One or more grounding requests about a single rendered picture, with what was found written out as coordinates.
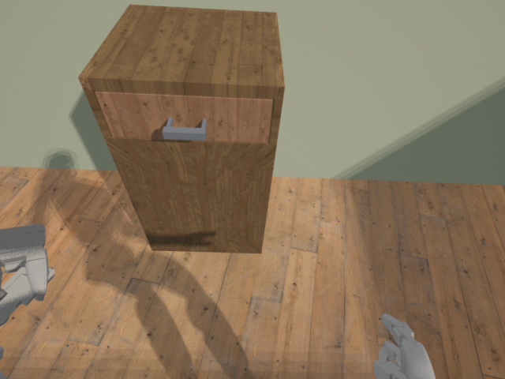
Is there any right robot hand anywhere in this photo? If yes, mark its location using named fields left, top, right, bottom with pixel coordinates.
left=373, top=313, right=436, bottom=379

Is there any left robot hand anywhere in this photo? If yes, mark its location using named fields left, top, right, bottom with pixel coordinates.
left=0, top=223, right=54, bottom=326

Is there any handle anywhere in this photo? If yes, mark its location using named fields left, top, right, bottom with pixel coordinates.
left=163, top=118, right=207, bottom=141

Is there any drawer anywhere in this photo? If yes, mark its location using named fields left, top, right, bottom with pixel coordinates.
left=95, top=91, right=273, bottom=143

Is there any cabinet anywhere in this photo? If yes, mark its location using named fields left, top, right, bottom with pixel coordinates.
left=78, top=5, right=285, bottom=253

